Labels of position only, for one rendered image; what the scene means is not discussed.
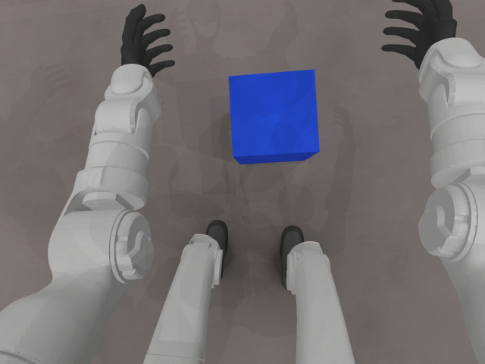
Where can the robot left hand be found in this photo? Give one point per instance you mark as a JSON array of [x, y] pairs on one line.
[[133, 50]]

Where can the robot right hand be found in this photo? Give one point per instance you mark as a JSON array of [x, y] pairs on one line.
[[435, 24]]

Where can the left robot forearm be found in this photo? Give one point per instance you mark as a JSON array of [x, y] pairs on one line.
[[115, 173]]

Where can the carton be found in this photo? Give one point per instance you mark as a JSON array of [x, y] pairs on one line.
[[274, 117]]

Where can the robot left upper arm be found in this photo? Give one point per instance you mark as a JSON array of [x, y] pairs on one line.
[[94, 257]]

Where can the robot left foot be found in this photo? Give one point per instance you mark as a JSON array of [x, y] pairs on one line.
[[218, 230]]

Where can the robot right upper arm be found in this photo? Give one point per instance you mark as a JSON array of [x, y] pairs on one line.
[[453, 228]]

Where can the right robot forearm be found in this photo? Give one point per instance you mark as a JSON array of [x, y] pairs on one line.
[[452, 83]]

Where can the left robot thigh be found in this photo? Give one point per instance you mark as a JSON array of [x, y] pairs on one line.
[[180, 335]]

